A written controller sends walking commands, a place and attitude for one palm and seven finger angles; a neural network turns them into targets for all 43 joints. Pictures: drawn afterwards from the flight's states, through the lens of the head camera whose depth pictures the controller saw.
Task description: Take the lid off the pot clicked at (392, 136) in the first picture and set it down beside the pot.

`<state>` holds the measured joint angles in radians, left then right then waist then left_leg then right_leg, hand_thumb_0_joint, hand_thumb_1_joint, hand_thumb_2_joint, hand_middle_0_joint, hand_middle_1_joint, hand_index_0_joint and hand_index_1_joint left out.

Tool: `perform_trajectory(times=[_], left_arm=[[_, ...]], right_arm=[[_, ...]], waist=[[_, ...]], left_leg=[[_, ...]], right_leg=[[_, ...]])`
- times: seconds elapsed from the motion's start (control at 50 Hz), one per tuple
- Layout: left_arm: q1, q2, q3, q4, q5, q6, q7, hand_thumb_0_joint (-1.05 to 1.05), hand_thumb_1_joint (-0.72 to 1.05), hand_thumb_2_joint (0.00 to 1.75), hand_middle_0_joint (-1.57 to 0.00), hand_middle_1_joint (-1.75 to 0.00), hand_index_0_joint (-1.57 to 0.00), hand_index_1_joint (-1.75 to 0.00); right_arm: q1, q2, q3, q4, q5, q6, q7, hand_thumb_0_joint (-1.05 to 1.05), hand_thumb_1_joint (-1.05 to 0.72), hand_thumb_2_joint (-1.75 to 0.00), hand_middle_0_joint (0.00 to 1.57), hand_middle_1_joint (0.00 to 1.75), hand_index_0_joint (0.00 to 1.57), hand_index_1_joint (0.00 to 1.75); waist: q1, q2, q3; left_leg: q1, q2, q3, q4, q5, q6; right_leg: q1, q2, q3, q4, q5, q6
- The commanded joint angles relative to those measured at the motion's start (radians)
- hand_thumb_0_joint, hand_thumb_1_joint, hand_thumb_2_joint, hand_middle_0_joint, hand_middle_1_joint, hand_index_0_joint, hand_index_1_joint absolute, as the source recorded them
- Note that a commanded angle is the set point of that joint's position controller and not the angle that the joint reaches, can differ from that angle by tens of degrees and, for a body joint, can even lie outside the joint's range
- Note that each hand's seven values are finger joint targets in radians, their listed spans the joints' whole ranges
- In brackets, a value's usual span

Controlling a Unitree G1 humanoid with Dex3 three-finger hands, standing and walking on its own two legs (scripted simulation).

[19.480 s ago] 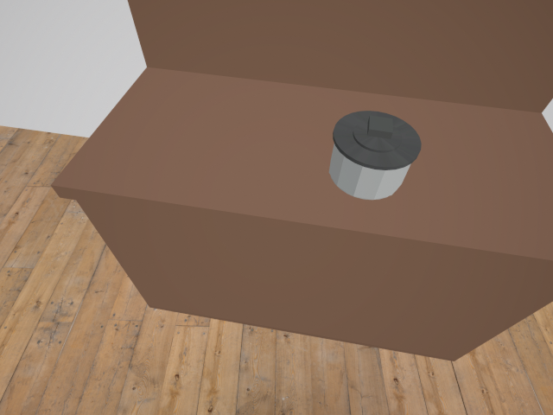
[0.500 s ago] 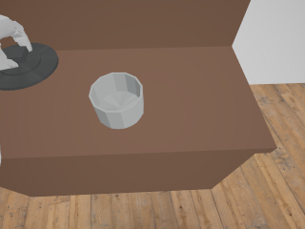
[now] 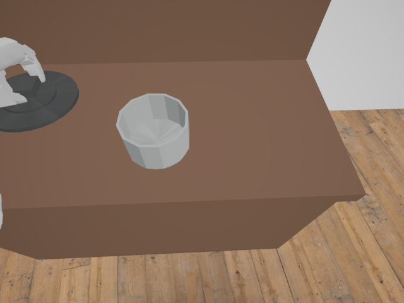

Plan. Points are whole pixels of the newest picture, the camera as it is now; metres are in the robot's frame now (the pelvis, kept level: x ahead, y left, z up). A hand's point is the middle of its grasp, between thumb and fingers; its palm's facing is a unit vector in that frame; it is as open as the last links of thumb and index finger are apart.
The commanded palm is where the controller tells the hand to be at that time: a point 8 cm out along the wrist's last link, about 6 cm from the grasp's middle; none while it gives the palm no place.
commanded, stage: lower the lid onto the table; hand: left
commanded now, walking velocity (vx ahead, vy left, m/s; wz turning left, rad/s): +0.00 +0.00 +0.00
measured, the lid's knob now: (23, 86) +0.49 +0.32 +0.15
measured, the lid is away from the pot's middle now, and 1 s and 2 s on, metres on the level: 0.22 0.23 0.22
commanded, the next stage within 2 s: none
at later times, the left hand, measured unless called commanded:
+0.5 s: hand (16, 107) +0.45 +0.32 +0.14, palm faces -0.43 -0.11 -0.90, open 8.2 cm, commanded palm +0.48 +0.33 +0.20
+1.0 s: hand (31, 115) +0.46 +0.32 +0.10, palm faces -0.47 -0.11 -0.88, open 8.2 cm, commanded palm +0.50 +0.33 +0.16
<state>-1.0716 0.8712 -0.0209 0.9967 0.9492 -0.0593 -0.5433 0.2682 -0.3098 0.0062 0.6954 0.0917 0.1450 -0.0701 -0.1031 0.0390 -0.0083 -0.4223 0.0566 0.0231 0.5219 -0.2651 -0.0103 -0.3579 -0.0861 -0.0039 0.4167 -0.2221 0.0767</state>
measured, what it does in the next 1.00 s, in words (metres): stands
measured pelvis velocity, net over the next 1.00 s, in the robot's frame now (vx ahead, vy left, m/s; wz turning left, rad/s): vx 0.00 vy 0.01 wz -0.03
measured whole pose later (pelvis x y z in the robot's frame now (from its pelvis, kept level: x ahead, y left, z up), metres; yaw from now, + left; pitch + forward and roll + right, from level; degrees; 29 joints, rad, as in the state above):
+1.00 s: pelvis +0.00 +0.01 -0.01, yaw -1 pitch +13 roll -2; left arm -1.00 0.88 0.00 1.08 0.95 -0.14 -0.46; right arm 0.31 -0.30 0.01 0.73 0.09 0.12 -0.11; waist -0.14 0.02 -0.03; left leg -0.54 0.07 0.04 0.63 -0.32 0.00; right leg -0.48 -0.08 0.02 0.50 -0.25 0.07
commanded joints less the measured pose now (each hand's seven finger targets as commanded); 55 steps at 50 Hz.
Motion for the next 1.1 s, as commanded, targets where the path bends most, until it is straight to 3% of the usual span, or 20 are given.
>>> perform_trajectory(times=[0.0, 0.02, 0.06, 0.12, 0.16, 0.18, 0.26, 0.4, 0.44, 0.46, 0.54, 0.66, 0.7, 0.78, 0.84, 0.9, 0.94, 1.02, 1.06, 1.08], left_arm=[[-0.524, 0.371, 0.119, -0.251, -0.021, -0.022, 0.059, 0.00, 0.63, 1.05, -1.08, -1.16, -0.70, -1.02], [-0.515, 0.395, 0.142, -0.250, -0.019, -0.025, 0.063, 0.00, 0.63, 1.05, -1.08, -1.16, -0.70, -1.02], [-0.513, 0.337, 0.090, -0.222, -0.020, -0.026, 0.059, 0.00, 0.63, 1.05, -1.08, -1.16, -0.70, -1.02], [-0.527, 0.373, 0.122, -0.293, -0.015, -0.040, 0.073, 0.00, 0.63, 1.05, -1.08, -1.16, -0.70, -1.02], [-0.476, 0.328, 0.095, -0.206, -0.023, -0.037, 0.068, 0.00, 0.63, 1.05, -1.08, -1.16, -0.70, -1.02], [-0.482, 0.367, 0.124, -0.215, -0.025, -0.037, 0.072, 0.00, 0.63, 1.05, -1.08, -1.16, -0.70, -1.02], [-0.489, 0.319, 0.079, -0.212, -0.020, -0.043, 0.078, 0.00, 0.63, 1.05, -1.08, -1.16, -0.70, -1.02], [-0.494, 0.409, 0.143, -0.238, -0.021, -0.063, 0.099, 0.00, 0.63, 1.05, -1.08, -1.16, -0.70, -1.02], [-0.482, 0.343, 0.095, -0.208, -0.016, -0.059, 0.099, 0.00, 0.63, 1.05, -1.08, -1.16, -0.70, -1.02], [-0.447, 0.337, 0.095, -0.157, -0.017, -0.056, 0.099, 0.00, 0.63, 1.05, -1.08, -1.16, -0.70, -1.02], [-0.499, 0.341, 0.089, -0.229, -0.011, -0.063, 0.105, 0.00, 0.63, 1.05, -1.08, -1.16, -0.70, -1.02], [-0.442, 0.369, 0.104, -0.142, -0.014, -0.062, 0.112, 0.00, 0.63, 1.05, -1.08, -1.16, -0.70, -1.02], [-0.504, 0.381, 0.106, -0.233, -0.003, -0.075, 0.121, 0.00, 0.63, 1.05, -1.08, -1.16, -0.70, -1.02], [-0.430, 0.367, 0.109, -0.130, -0.019, -0.070, 0.118, 0.00, 0.63, 1.05, -1.08, -1.16, -0.70, -1.02], [-0.477, 0.353, 0.092, -0.197, -0.006, -0.078, 0.127, 0.00, 0.63, 1.05, -1.08, -1.16, -0.70, -1.02], [-0.423, 0.422, 0.152, -0.149, -0.007, -0.086, 0.136, 0.00, 0.63, 1.05, -1.08, -1.16, -0.70, -1.02], [-0.432, 0.355, 0.098, -0.135, -0.003, -0.077, 0.136, 0.00, 0.63, 1.05, -1.08, -1.16, -0.70, -1.02], [-0.438, 0.434, 0.169, -0.181, 0.011, -0.087, 0.151, 0.00, 0.63, 1.05, -1.08, -1.16, -0.70, -1.02], [-0.389, 0.380, 0.136, -0.111, 0.004, -0.079, 0.147, 0.00, 0.63, 1.05, -1.08, -1.16, -0.70, -1.02], [-0.406, 0.406, 0.151, -0.130, 0.004, -0.080, 0.148, 0.00, 0.63, 1.05, -1.08, -1.16, -0.70, -1.02]], right_arm=[[0.065, -0.176, -0.062, -0.063, -0.002, -0.028, -0.018, 0.00, -0.90, -0.90, 0.20, 0.30, 0.20, 0.30], [0.071, -0.174, -0.060, -0.064, -0.005, -0.024, -0.018, 0.00, -0.90, -0.90, 0.20, 0.30, 0.20, 0.30], [0.060, -0.169, -0.059, -0.060, 0.000, -0.022, -0.019, 0.00, -0.90, -0.90, 0.20, 0.30, 0.20, 0.30], [0.065, -0.170, -0.062, -0.064, -0.005, -0.023, -0.018, 0.00, -0.90, -0.90, 0.20, 0.30, 0.20, 0.30], [0.065, -0.167, -0.058, -0.054, -0.001, -0.023, -0.021, 0.00, -0.90, -0.90, 0.20, 0.30, 0.20, 0.30], [0.066, -0.173, -0.058, -0.055, 0.000, -0.021, -0.020, 0.00, -0.90, -0.90, 0.20, 0.30, 0.20, 0.30], [0.069, -0.167, -0.057, -0.051, 0.001, -0.028, -0.026, 0.00, -0.90, -0.90, 0.20, 0.30, 0.20, 0.30], [0.075, -0.179, -0.056, -0.047, -0.001, -0.036, -0.035, 0.00, -0.90, -0.90, 0.20, 0.30, 0.20, 0.30], [0.085, -0.169, -0.055, -0.042, 0.001, -0.036, -0.036, 0.00, -0.90, -0.90, 0.20, 0.30, 0.20, 0.30], [0.089, -0.170, -0.055, -0.039, 0.002, -0.037, -0.038, 0.00, -0.90, -0.90, 0.20, 0.30, 0.20, 0.30], [0.096, -0.170, -0.059, -0.039, -0.001, -0.042, -0.039, 0.00, -0.90, -0.90, 0.20, 0.30, 0.20, 0.30], [0.113, -0.181, -0.054, -0.027, 0.005, -0.038, -0.043, 0.00, -0.90, -0.90, 0.20, 0.30, 0.20, 0.30], [0.108, -0.178, -0.059, -0.034, -0.002, -0.043, -0.046, 0.00, -0.90, -0.90, 0.20, 0.30, 0.20, 0.30], [0.133, -0.179, -0.055, -0.023, 0.005, -0.044, -0.052, 0.00, -0.90, -0.90, 0.20, 0.30, 0.20, 0.30], [0.143, -0.176, -0.060, -0.016, 0.000, -0.048, -0.053, 0.00, -0.90, -0.90, 0.20, 0.30, 0.20, 0.30], [0.147, -0.185, -0.055, -0.018, 0.000, -0.048, -0.055, 0.00, -0.90, -0.90, 0.20, 0.30, 0.20, 0.30], [0.147, -0.178, -0.056, -0.017, 0.003, -0.044, -0.054, 0.00, -0.90, -0.90, 0.20, 0.30, 0.20, 0.30], [0.162, -0.180, -0.062, -0.020, -0.005, -0.044, -0.052, 0.00, -0.90, -0.90, 0.20, 0.30, 0.20, 0.30], [0.158, -0.177, -0.061, -0.018, -0.001, -0.041, -0.052, 0.00, -0.90, -0.90, 0.20, 0.30, 0.20, 0.30], [0.156, -0.182, -0.061, -0.015, -0.001, -0.036, -0.051, 0.00, -0.90, -0.90, 0.20, 0.30, 0.20, 0.30]], waist=[[0.005, 0.092, -0.485], [0.007, 0.094, -0.507], [-0.003, 0.104, -0.455], [0.008, 0.139, -0.514], [-0.001, 0.088, -0.450], [0.003, 0.087, -0.462], [-0.007, 0.116, -0.449], [0.003, 0.108, -0.486], [-0.007, 0.140, -0.458], [-0.011, 0.096, -0.432], [-0.010, 0.153, -0.486], [-0.016, 0.100, -0.433], [-0.015, 0.179, -0.492], [-0.025, 0.092, -0.459], [-0.026, 0.186, -0.496], [-0.018, 0.113, -0.499], [-0.029, 0.141, -0.471], [-0.017, 0.152, -0.552], [-0.026, 0.129, -0.496], [-0.022, 0.138, -0.492]], left_leg=[[0.330, -0.074, 0.033, 0.012, 0.474, 0.093], [0.328, -0.076, 0.031, 0.014, 0.480, 0.093], [0.309, -0.075, 0.035, 0.010, 0.433, 0.088], [0.358, -0.070, 0.018, 0.021, 0.518, 0.087], [0.310, -0.071, 0.028, 0.021, 0.438, 0.088], [0.299, -0.074, 0.033, 0.017, 0.410, 0.089], [0.306, -0.071, 0.030, 0.022, 0.402, 0.086], [0.288, -0.071, 0.031, 0.029, 0.400, 0.088], [0.291, -0.068, 0.030, 0.031, 0.399, 0.085], [0.272, -0.068, 0.033, 0.033, 0.371, 0.086], [0.302, -0.067, 0.027, 0.038, 0.389, 0.084], [0.228, -0.069, 0.037, 0.041, 0.326, 0.086], [0.289, -0.064, 0.031, 0.053, 0.384, 0.082], [0.233, -0.068, 0.037, 0.059, 0.333, 0.089], [0.300, -0.059, 0.026, 0.073, 0.426, 0.083], [0.249, -0.064, 0.029, 0.081, 0.421, 0.087], [0.247, -0.063, 0.030, 0.076, 0.406, 0.084], [0.287, -0.061, 0.019, 0.100, 0.505, 0.087], [0.254, -0.062, 0.027, 0.101, 0.469, 0.086], [0.248, -0.061, 0.027, 0.099, 0.462, 0.085]], right_leg=[[0.100, 0.105, -0.082, 0.012, 0.387, -0.089], [0.113, 0.109, -0.082, 0.021, 0.393, -0.085], [0.075, 0.109, -0.090, 0.015, 0.355, -0.086], [0.076, 0.112, -0.086, 0.028, 0.372, -0.089], [0.053, 0.112, -0.091, 0.020, 0.338, -0.086], [0.073, 0.109, -0.087, 0.021, 0.339, -0.087], [0.033, 0.113, -0.090, 0.024, 0.311, -0.091], [0.064, 0.109, -0.081, 0.037, 0.335, -0.095], [0.024, 0.114, -0.089, 0.037, 0.311, -0.092], [0.014, 0.116, -0.089, 0.037, 0.292, -0.090], [0.010, 0.117, -0.085, 0.043, 0.294, -0.094], [0.001, 0.119, -0.083, 0.049, 0.274, -0.091], [-0.015, 0.117, -0.081, 0.056, 0.282, -0.099], [-0.017, 0.121, -0.081, 0.059, 0.271, -0.090], [-0.056, 0.123, -0.083, 0.070, 0.282, -0.094], [-0.015, 0.123, -0.077, 0.078, 0.314, -0.094], [-0.053, 0.124, -0.081, 0.077, 0.292, -0.092], [-0.026, 0.126, -0.076, 0.095, 0.342, -0.091], [-0.056, 0.125, -0.080, 0.091, 0.322, -0.087], [-0.053, 0.124, -0.079, 0.091, 0.323, -0.089]])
